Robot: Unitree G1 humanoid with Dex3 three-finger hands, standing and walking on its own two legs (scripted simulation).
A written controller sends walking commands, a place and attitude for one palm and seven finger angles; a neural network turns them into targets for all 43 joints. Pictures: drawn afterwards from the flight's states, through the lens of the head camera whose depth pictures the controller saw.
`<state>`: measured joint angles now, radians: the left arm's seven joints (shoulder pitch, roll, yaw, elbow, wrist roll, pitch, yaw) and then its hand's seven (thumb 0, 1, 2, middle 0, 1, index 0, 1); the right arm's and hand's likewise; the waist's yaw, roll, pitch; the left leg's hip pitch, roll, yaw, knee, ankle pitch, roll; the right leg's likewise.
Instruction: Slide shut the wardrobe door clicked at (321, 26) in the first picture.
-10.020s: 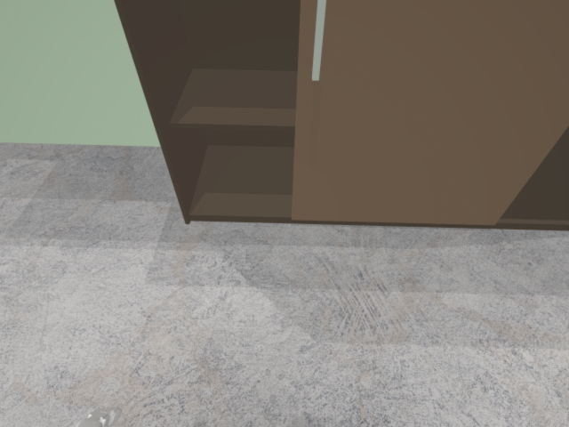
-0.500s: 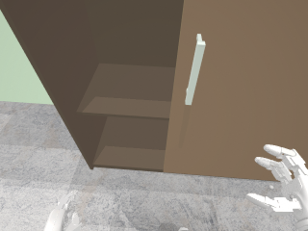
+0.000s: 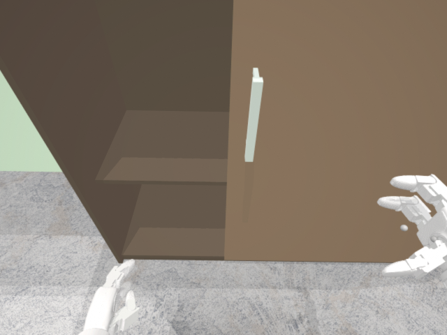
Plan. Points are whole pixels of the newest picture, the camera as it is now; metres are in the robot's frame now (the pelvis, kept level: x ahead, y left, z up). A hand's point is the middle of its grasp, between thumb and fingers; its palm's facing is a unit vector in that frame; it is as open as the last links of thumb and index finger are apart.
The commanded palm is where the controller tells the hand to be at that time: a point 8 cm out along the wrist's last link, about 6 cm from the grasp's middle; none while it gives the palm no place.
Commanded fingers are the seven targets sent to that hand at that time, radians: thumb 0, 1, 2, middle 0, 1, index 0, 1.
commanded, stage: raise the hand with hooked fingers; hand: right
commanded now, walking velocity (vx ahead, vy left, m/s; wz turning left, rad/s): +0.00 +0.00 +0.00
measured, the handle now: (252, 118) +0.55 -0.05 +0.11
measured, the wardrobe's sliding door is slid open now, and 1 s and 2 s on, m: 0.47 0.47 0.47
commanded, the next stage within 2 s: move the hooked fingers beside the handle in 0.60 s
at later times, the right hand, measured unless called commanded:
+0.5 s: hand (396, 216) +0.28 -0.25 +0.13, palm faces +0.04 +1.00 -0.07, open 14.0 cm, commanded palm +0.24 -0.30 +0.14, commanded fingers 0.00 0.50 -0.30 0.30 1.20 0.30 1.20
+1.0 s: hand (363, 197) +0.31 -0.21 +0.13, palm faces +0.01 +1.00 -0.05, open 14.0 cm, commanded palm +0.29 -0.27 +0.13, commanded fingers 0.00 0.50 -0.30 0.30 1.20 0.30 1.20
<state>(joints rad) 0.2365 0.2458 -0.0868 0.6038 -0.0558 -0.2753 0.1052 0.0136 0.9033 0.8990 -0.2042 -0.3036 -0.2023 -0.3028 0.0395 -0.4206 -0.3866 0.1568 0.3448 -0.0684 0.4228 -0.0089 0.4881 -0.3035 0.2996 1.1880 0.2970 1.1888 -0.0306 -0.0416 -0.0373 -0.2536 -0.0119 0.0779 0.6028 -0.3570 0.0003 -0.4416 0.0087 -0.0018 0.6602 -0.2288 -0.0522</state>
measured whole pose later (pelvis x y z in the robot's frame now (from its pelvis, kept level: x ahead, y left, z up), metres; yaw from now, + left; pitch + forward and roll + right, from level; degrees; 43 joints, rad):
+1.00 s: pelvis +0.01 +0.03 +0.00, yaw +0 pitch +1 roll +1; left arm 0.24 0.28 -0.05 0.65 -0.07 -0.28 0.11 0.01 0.91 0.90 -0.20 -0.30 -0.20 -0.30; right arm -0.10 -0.39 -0.37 0.31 0.33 -0.07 0.42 -0.01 0.50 -0.30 0.30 1.20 0.30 1.20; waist -0.01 -0.06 -0.04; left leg -0.23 -0.03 0.08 0.58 -0.37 0.04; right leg -0.40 -0.01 0.01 0.61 -0.22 -0.01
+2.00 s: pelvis +0.02 +0.01 +0.00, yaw +2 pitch +5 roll +1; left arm 0.32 0.26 -0.02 0.67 -0.05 -0.09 0.04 0.01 0.91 0.90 -0.20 -0.30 -0.20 -0.30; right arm -0.57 -0.32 -0.24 0.73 0.19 -0.15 0.16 -0.01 0.50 -0.30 0.30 1.20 0.30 1.20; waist 0.06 -0.03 -0.05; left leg -0.34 -0.02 0.04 0.63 -0.39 0.01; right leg -0.50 -0.01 -0.03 0.66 -0.26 -0.04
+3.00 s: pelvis +0.02 +0.03 -0.01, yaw +3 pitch +9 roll +1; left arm 0.32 0.26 -0.01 0.64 -0.03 -0.01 0.01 0.01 0.91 0.90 -0.20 -0.30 -0.20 -0.30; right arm -0.75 -0.33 -0.30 0.96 0.14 -0.25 0.10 -0.01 0.50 -0.30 0.30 1.20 0.30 1.20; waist 0.10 -0.03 -0.08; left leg -0.45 -0.04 0.04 0.71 -0.42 0.03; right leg -0.60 -0.03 -0.03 0.73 -0.29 -0.02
